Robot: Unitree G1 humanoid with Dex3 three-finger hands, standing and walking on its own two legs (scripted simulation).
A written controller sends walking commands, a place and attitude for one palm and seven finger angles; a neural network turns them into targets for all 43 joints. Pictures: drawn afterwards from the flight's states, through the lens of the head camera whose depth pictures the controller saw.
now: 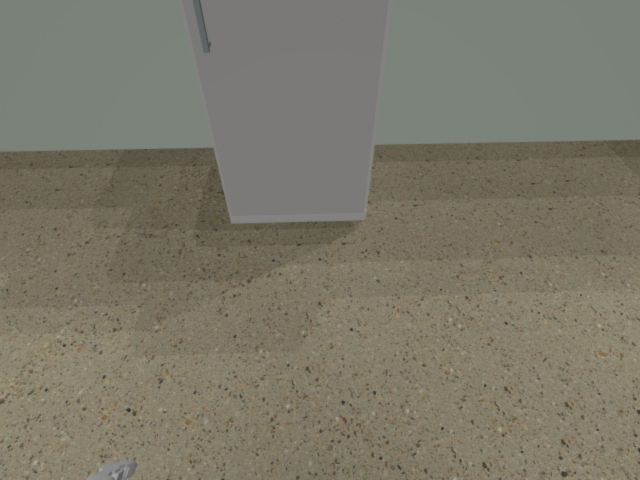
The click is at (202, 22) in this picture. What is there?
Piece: fridge door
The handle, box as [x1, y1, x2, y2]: [192, 0, 210, 52]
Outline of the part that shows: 192,0 203,51 209,52 210,42 207,40 199,0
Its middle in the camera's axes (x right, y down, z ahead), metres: -0.33 -0.63 +1.04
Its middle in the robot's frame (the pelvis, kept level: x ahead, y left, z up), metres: +1.20 +0.39 +0.14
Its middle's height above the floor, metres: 0.91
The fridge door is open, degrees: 0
